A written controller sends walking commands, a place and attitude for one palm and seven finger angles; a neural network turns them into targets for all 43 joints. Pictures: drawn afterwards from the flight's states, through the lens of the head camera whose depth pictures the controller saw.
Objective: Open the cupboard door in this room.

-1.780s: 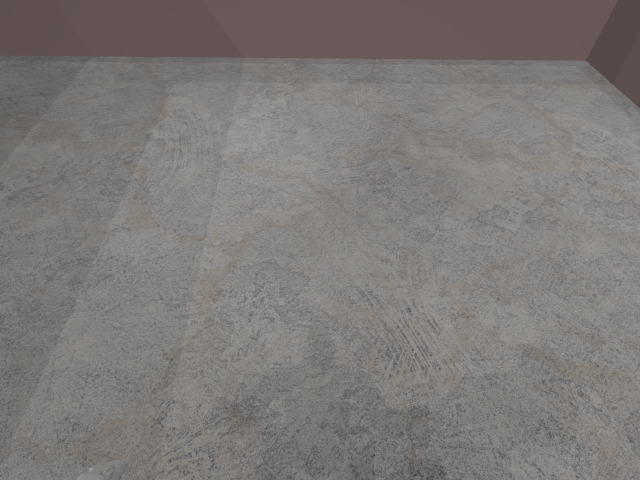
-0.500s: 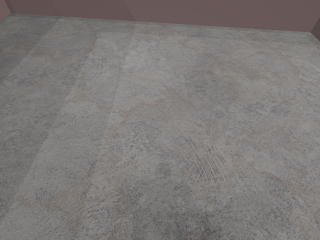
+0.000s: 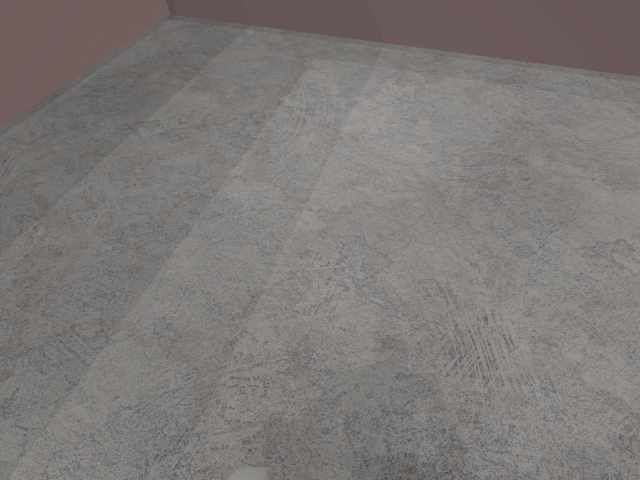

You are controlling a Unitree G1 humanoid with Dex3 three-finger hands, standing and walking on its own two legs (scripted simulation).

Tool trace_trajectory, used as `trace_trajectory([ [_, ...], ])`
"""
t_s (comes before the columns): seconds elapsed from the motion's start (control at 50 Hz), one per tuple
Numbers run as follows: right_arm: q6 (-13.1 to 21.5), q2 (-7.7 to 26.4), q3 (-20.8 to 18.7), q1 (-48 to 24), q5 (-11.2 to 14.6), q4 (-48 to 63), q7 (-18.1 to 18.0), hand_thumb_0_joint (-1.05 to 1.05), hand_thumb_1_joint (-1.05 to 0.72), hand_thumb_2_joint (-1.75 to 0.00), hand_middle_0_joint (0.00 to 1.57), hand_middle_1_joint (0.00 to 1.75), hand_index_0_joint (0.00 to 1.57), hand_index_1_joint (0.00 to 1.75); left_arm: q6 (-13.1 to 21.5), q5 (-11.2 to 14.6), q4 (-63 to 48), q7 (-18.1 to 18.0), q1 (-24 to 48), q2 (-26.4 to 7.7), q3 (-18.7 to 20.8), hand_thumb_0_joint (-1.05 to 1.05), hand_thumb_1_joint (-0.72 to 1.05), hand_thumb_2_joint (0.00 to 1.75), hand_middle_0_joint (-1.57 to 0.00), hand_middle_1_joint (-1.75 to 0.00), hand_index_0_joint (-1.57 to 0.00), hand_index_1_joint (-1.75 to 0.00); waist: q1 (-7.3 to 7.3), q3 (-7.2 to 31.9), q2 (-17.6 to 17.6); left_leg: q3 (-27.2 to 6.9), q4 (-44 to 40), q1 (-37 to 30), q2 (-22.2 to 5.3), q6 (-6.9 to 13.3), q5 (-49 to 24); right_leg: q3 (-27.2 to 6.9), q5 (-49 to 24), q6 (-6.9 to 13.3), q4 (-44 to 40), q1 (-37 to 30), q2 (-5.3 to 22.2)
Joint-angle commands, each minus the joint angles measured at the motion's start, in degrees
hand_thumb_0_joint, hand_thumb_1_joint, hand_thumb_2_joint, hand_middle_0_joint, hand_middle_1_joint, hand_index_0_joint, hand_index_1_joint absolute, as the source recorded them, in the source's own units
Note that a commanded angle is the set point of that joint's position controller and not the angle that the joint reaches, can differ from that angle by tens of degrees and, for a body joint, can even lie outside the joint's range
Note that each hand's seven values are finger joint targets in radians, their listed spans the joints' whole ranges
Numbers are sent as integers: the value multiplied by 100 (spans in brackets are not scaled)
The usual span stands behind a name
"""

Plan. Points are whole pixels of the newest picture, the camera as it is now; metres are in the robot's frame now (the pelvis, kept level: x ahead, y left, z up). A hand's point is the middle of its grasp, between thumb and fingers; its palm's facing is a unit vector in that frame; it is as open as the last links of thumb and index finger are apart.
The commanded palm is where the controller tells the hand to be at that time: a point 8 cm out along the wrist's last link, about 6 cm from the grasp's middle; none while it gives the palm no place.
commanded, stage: turn or walk to find it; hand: left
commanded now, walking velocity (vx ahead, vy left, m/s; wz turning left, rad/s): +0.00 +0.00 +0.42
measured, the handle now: out of the picture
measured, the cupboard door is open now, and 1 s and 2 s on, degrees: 0 0 0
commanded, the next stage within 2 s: stand and wait in 1.44 s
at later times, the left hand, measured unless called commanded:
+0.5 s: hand out of the picture +0.00 +0.24 -0.16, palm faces +0.23 -0.93 -0.28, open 7.4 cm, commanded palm none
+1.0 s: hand out of the picture -0.12 +0.24 -0.19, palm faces +0.45 -0.87 -0.22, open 7.4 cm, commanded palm none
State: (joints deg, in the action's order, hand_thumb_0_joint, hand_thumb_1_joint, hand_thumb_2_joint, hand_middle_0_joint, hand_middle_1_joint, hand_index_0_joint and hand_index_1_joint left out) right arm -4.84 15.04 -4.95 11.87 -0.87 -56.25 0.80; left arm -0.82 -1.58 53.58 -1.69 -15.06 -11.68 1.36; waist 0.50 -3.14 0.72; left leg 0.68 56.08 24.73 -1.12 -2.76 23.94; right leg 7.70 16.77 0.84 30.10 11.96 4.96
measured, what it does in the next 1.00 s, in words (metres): steps on the spot, turning left: left foot, then right foot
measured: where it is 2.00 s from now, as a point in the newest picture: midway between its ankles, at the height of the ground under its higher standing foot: outside the picture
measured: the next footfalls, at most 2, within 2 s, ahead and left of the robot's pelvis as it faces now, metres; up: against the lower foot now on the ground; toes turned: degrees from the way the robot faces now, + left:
left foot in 0.14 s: +0.01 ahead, +0.15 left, +0.00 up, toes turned +8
right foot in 0.50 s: +0.04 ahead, -0.09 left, +0.00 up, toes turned +8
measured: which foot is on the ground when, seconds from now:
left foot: up 0.00-0.12, down 0.14-0.50, up 0.52-0.86, down 0.88-1.00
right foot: down 0.00-0.14, up 0.16-0.48, down 0.50-0.88, up 0.90-1.00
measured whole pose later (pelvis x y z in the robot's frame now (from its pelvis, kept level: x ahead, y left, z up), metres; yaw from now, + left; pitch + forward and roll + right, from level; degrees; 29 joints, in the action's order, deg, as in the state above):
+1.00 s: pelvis -0.08 +0.03 -0.01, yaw +25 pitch -1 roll -1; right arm -1.9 10.4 -2.8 11.1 -1.3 -55.2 0.0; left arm -4.2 -1.1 55.7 -1.0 -13.1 -14.6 4.0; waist 0.0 -4.2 3.7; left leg 2.9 32.5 15.7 -0.5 1.9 16.3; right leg 4.8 25.9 -3.5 58.4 25.6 5.6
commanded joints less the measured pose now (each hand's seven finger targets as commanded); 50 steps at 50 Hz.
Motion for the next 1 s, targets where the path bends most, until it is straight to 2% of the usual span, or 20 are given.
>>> trace_trajectory([
  [0.0,248,138,75,-567,55,583,9,0,-90,-90,20,30,20,30,97,-51,-194,-46,-436,-1317,376,0,90,90,-20,-30,-20,-30,-349,230,1062,324,-1156,-125,78,23,306,-992,-2622,819,-709,-466,1467],
  [0.06,322,249,78,-70,51,455,-22,0,-90,-90,20,30,20,30,58,0,-194,-41,-229,-1347,405,0,90,90,-20,-30,-20,-30,-60,566,964,445,-2694,-1144,95,101,-684,-569,-2694,397,-43,-265,1324],
  [0.08,382,487,41,174,35,385,-21,0,-90,-90,20,30,20,30,25,45,-213,-26,-197,-1200,385,0,90,90,-20,-30,-20,-30,84,779,380,162,-3404,-1914,-172,198,-1538,-250,-2155,93,622,180,1101],
  [0.1,427,1049,-76,282,-11,425,-33,0,-90,-90,20,30,20,30,-17,77,-393,9,-254,-858,329,0,90,90,-20,-30,-20,-30,110,876,-1214,-1494,-3680,-2716,-1516,677,-3057,126,159,-342,1738,1528,394],
  [0.12,382,1350,-146,515,4,398,-58,0,-90,-90,20,30,20,30,-46,24,-588,16,27,-674,238,0,90,90,-20,-30,-20,-30,242,683,-1671,-1976,-3659,-2453,-2207,1301,-4415,-97,1986,-440,2632,2009,112],
  [0.14,409,1143,-116,596,-16,287,-121,0,-90,-90,20,30,20,30,-126,15,-548,-26,352,-743,254,0,90,90,-20,-30,-20,-30,347,658,-1468,-1884,-3728,-1996,-1976,1376,-3804,-536,1787,-418,3083,1936,125],
  [0.22,440,797,0,-239,-22,509,-193,0,-90,-90,20,30,20,30,-115,55,-274,85,103,-696,297,0,90,90,-20,-30,-20,-30,-42,393,-1064,-1144,-3643,-1652,-1240,1182,-3348,-598,795,-490,3206,1855,90],
  [0.32,400,831,-50,18,-43,473,-187,0,-90,-90,20,30,20,30,-105,92,-384,72,292,-552,268,0,90,90,-20,-30,-20,-30,112,406,-919,-1393,-3583,-1726,-1213,1286,-3347,-528,916,-509,2095,1447,-124],
  [0.44,320,760,-95,-299,-21,639,-119,0,-90,-90,20,30,20,30,11,104,-296,14,-438,-583,300,0,90,90,-20,-30,-20,-30,-265,470,-708,-1560,-3010,-522,-827,925,-2223,-441,-312,-422,-277,-396,-265],
  [0.46,323,478,-72,-185,27,682,-87,0,-90,-90,20,30,20,30,79,39,-314,-22,-509,-872,359,0,90,90,-20,-30,-20,-30,-295,460,170,-1215,-2263,167,-357,603,-1337,-1080,-329,-265,-999,-986,365],
  [0.48,322,104,-4,-123,33,839,-63,0,-90,-90,20,30,20,30,125,-42,-376,-54,-516,-1412,456,0,90,90,-20,-30,-20,-30,-304,358,1805,-235,-860,1008,502,181,434,-2746,-626,366,-1515,-1063,1878],
  [0.5,252,389,-95,-279,-29,867,-73,0,-90,-90,20,30,20,30,92,24,-460,-60,-498,-1456,457,0,90,90,-20,-30,-20,-30,-407,407,1508,-489,174,722,279,186,871,-2749,-608,789,-1616,-313,2284],
  [0.52,197,371,-127,-349,-31,791,-51,0,-90,-90,20,30,20,30,94,12,-521,-74,-157,-1334,473,0,90,90,-20,-30,-20,-30,-267,231,1312,-593,812,693,187,204,636,-2588,-243,832,-1659,93,1983],
  [0.6,134,240,-111,98,-42,399,53,0,-90,-90,20,30,20,30,122,9,-641,-59,447,-871,314,0,90,90,-20,-30,-20,-30,68,13,866,-221,1302,499,-27,33,-354,-1074,-329,535,-1482,369,1233],
  [0.74,232,34,46,-357,19,503,31,0,-90,-90,20,30,20,30,82,-47,-328,-55,-149,-1231,450,0,90,90,-20,-30,-20,-30,-330,298,966,327,-1036,-99,-59,-2,308,-768,-1793,772,-896,-419,1541],
  [0.82,338,168,48,289,18,345,-16,0,-90,-90,20,30,20,30,11,34,-250,-18,-10,-1149,456,0,90,90,-20,-30,-20,-30,30,612,604,429,-3023,-1443,-60,122,-1039,-215,-1823,213,119,63,1342],
  [0.84,390,568,-31,425,-14,347,-25,0,-90,-90,20,30,20,30,-44,79,-352,9,-77,-913,418,0,90,90,-20,-30,-20,-30,81,670,-476,-577,-3498,-2013,-766,402,-1697,123,-677,-148,980,916,862],
  [0.86,406,1094,-145,571,-49,395,-50,0,-90,-90,20,30,20,30,-66,83,-574,55,29,-538,333,0,90,90,-20,-30,-20,-30,160,525,-1912,-2147,-3856,-2227,-2065,1073,-3182,247,1699,-509,2155,2108,194],
  [0.88,402,1131,-172,771,-54,267,-107,0,-90,-90,20,30,20,30,-146,23,-618,10,514,-624,298,0,90,90,-20,-30,-20,-30,407,519,-1711,-2212,-4021,-1688,-2123,1359,-2745,-333,1860,-433,2955,1939,156],
  [0.98,457,691,-9,-51,-36,467,-202,0,-90,-90,20,30,20,30,-126,52,-270,106,274,-591,343,0,90,90,-20,-30,-20,-30,7,364,-977,-1239,-3870,-1455,-1207,1140,-2502,-591,685,-476,3107,1779,86],
])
